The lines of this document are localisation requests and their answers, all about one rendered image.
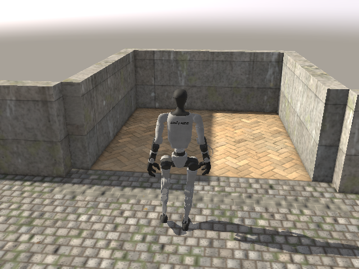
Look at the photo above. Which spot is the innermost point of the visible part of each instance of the right robot upper arm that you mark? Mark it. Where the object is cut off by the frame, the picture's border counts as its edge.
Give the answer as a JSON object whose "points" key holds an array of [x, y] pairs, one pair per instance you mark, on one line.
{"points": [[199, 128]]}

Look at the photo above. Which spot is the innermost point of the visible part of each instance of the robot right forearm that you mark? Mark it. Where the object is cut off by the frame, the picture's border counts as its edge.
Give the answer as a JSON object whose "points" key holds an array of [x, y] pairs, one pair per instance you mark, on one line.
{"points": [[204, 151]]}

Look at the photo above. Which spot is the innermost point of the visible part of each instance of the robot left hand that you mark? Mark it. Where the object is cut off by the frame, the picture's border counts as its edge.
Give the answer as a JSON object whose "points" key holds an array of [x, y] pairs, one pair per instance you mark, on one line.
{"points": [[150, 168]]}

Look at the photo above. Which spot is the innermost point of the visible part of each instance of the robot left thigh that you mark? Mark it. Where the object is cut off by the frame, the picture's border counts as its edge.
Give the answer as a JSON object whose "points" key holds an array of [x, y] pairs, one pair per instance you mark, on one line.
{"points": [[165, 164]]}

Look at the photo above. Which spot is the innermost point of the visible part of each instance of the robot right hand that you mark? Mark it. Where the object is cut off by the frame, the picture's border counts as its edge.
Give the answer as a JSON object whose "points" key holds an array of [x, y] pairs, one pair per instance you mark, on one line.
{"points": [[207, 167]]}

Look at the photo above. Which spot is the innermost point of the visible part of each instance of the left robot upper arm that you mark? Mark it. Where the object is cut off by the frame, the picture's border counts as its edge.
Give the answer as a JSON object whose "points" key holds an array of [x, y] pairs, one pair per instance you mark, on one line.
{"points": [[160, 127]]}

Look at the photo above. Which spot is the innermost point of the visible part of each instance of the left robot shin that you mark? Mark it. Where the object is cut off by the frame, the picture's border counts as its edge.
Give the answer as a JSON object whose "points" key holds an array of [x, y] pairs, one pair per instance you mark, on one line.
{"points": [[164, 198]]}

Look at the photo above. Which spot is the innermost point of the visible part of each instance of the robot left forearm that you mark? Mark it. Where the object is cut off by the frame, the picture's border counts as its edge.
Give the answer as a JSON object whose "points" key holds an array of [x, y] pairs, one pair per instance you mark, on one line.
{"points": [[153, 152]]}

